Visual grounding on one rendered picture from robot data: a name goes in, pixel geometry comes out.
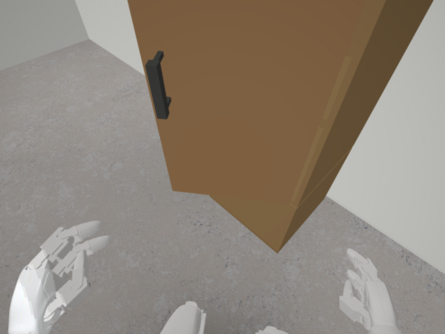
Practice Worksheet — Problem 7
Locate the handle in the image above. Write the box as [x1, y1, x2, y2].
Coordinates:
[145, 51, 171, 120]

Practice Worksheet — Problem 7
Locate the left robot hand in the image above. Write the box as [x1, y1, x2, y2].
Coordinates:
[8, 221, 112, 334]

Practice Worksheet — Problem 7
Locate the left robot thigh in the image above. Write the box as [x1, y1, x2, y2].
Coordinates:
[160, 305, 207, 334]

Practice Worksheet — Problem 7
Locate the right robot hand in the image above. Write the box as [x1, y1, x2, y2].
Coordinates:
[339, 248, 398, 331]

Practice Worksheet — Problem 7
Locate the cupboard door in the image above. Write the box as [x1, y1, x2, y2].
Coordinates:
[127, 0, 366, 204]

